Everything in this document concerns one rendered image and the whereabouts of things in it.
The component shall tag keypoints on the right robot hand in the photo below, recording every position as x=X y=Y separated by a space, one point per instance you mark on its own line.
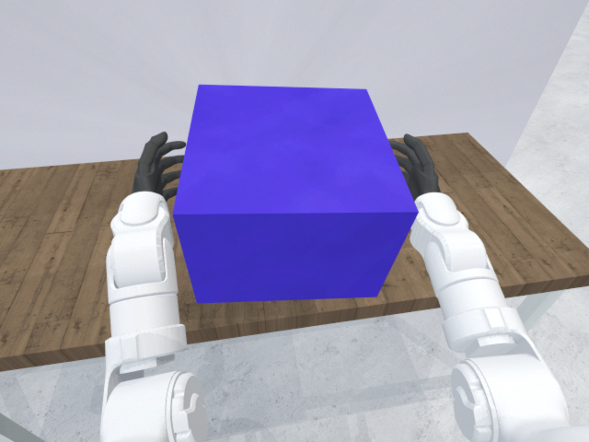
x=422 y=177

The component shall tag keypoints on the robot right forearm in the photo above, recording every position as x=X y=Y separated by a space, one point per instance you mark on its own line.
x=478 y=320

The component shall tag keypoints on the left robot upper arm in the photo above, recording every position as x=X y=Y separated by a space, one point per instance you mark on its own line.
x=167 y=407

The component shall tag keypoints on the carton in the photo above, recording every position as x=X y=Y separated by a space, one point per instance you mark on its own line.
x=289 y=193

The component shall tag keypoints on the right robot upper arm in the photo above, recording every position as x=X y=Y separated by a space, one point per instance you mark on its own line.
x=510 y=398

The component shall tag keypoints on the left robot hand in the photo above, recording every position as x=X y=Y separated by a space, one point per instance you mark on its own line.
x=148 y=176

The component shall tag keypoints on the robot left forearm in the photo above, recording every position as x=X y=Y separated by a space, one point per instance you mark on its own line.
x=142 y=288

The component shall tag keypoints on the table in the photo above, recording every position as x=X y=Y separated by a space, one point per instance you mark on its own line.
x=55 y=234

